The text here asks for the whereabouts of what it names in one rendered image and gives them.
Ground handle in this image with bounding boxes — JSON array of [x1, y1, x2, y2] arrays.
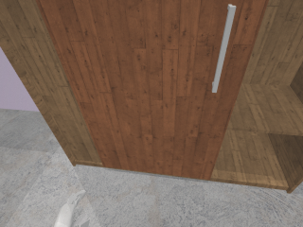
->
[[211, 4, 236, 93]]

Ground left robot hand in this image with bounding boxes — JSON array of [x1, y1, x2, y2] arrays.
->
[[54, 189, 90, 227]]

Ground wardrobe door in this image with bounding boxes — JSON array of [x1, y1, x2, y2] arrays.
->
[[0, 0, 101, 163], [35, 0, 269, 180]]

